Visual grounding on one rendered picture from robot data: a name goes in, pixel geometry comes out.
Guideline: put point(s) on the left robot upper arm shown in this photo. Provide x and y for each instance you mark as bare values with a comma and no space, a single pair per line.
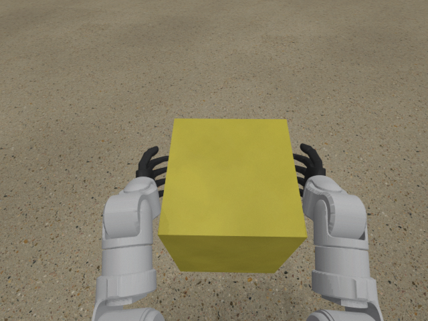
136,314

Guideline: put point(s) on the left robot hand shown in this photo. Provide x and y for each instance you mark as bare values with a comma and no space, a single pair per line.
146,165

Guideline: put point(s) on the robot left forearm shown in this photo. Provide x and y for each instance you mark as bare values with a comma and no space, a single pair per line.
127,273

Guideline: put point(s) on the carton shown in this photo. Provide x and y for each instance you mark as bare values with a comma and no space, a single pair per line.
231,201

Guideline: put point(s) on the right robot hand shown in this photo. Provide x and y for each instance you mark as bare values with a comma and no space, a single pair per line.
314,165

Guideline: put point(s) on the robot right forearm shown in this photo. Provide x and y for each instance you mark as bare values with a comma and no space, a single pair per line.
342,272

